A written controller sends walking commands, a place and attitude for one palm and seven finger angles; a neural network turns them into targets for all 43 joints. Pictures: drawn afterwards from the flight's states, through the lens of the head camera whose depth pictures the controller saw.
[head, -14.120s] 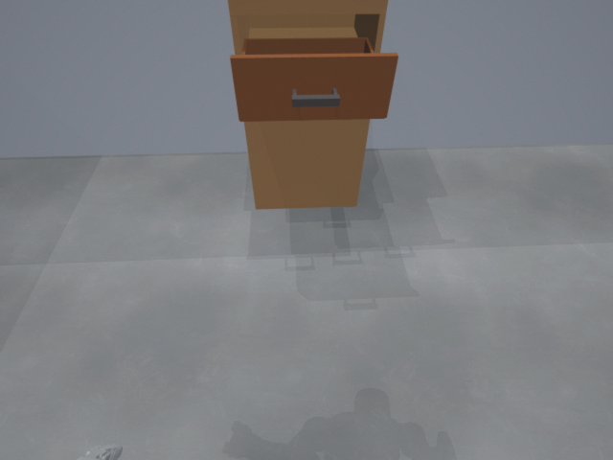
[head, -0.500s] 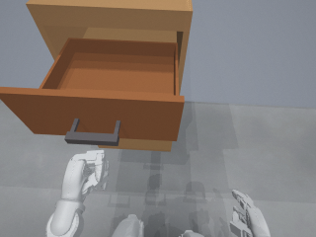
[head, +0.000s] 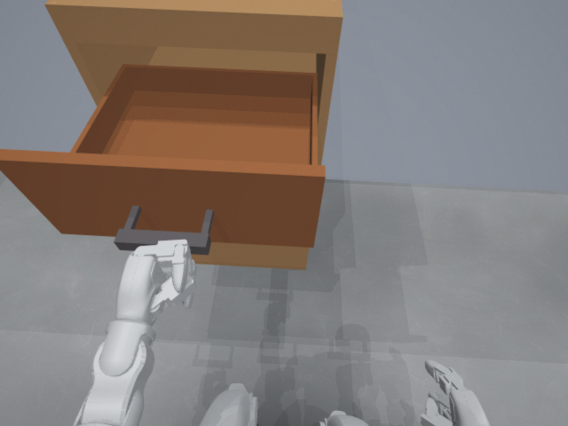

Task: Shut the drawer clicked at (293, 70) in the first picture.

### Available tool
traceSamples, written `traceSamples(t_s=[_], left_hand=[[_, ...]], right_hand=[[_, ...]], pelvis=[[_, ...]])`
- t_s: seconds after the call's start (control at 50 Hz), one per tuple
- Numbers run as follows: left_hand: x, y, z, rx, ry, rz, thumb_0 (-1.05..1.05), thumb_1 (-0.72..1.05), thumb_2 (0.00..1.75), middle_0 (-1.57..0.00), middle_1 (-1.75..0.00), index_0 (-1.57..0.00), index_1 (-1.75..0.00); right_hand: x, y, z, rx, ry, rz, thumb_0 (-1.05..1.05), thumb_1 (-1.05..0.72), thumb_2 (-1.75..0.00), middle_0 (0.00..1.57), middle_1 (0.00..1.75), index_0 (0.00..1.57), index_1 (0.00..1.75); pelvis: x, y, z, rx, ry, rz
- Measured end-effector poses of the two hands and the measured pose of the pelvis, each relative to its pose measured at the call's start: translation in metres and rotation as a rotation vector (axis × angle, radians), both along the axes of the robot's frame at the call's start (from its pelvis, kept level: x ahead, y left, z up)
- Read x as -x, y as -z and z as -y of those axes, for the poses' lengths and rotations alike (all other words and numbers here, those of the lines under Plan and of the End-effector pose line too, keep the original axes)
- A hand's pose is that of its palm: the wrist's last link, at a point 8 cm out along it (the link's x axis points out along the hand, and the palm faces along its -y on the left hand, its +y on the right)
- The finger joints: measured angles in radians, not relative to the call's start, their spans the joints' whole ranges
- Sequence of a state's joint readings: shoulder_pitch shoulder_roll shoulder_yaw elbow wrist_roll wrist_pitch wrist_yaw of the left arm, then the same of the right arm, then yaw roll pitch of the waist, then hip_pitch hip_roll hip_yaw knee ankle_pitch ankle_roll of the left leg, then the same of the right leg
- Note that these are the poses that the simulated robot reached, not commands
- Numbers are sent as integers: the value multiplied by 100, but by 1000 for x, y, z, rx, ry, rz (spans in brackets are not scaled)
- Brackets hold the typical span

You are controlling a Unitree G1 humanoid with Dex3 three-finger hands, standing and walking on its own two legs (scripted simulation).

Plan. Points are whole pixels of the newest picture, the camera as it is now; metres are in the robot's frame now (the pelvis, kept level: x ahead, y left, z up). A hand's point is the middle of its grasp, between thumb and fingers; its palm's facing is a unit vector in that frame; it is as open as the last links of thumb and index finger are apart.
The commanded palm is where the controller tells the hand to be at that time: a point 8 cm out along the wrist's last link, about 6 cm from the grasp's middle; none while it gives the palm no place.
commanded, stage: push the drawer shut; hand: left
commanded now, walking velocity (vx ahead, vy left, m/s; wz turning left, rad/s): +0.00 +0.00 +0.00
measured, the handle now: (167, 228) +0.38 +0.19 +0.05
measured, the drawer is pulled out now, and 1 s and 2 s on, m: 0.28 0.14 0.02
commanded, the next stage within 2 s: none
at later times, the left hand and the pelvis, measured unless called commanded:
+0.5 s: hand (197, 229) +0.38 +0.14 +0.05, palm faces -0.03 -1.00 -0.04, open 2.8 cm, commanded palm +0.37 +0.19 +0.05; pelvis -0.01 +0.01 +0.00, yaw -1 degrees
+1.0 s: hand (209, 193) +0.44 +0.14 +0.05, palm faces -0.01 -1.00 -0.05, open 2.8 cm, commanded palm +0.43 +0.19 +0.05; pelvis -0.01 +0.01 -0.01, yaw -2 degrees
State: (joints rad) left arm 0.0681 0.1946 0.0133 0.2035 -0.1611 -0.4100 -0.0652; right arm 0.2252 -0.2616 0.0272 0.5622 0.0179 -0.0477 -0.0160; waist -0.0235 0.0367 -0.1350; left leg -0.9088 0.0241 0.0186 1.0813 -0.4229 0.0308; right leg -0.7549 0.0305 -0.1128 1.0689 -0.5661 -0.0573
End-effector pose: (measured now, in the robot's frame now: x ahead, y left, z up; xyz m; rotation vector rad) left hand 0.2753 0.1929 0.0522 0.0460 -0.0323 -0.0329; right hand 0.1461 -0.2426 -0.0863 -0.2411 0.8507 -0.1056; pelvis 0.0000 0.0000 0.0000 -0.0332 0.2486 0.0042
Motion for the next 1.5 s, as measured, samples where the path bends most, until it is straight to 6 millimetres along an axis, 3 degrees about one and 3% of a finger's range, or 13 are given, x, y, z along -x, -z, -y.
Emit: traceSamples(t_s=[0.26, 0.56, 0.82, 1.5], left_hand=[[-43, 0, -6, -2, 3, -8, -6, 77, 92, -140, -160, -140, -160], [-89, 1, -5, 4, -2, -3, -6, 77, 90, -140, -160, -140, -160], [-125, 1, -1, -1, -21, -7, -7, 79, 91, -140, -160, -140, -160], [-202, -3, 2, -1, -35, -28, -4, 79, 91, -140, -160, -140, -160]], right_hand=[[23, 4, 1, 4, 34, -39, 1, -91, -89, 20, 30, 20, 30], [64, 12, 2, 17, 81, -172, 1, -91, -89, 20, 30, 20, 30], [85, 20, -1, 14, 108, -254, 1, -91, -89, 20, 30, 20, 30], [155, 30, 11, 19, 204, -464, 0, -91, -89, 20, 30, 20, 30]], pelvis=[[10, -1, 0, 7, 3, 0], [9, 0, -10, 11, 12, -30], [9, 3, -14, 14, 16, -58], [7, 14, -5, 21, 33, -134]])
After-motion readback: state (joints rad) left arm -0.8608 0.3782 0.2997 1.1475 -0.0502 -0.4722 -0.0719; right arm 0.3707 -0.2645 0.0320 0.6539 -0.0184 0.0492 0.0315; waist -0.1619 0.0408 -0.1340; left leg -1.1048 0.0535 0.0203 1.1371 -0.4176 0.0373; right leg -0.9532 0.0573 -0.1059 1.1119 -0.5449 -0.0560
